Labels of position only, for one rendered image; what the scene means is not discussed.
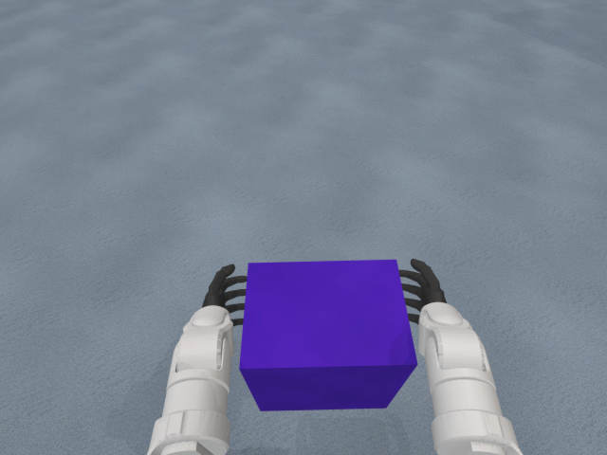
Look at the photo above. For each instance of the robot left forearm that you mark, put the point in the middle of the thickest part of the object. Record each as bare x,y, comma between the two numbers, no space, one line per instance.
194,419

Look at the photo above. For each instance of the robot left hand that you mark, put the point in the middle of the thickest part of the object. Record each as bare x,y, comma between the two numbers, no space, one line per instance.
217,295

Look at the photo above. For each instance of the carton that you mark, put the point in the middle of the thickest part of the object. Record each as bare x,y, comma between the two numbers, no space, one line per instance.
332,335

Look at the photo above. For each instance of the robot right hand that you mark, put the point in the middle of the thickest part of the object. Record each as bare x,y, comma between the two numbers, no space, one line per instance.
429,291

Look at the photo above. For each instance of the robot right forearm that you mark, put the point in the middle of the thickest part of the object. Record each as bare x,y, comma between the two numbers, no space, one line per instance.
467,415

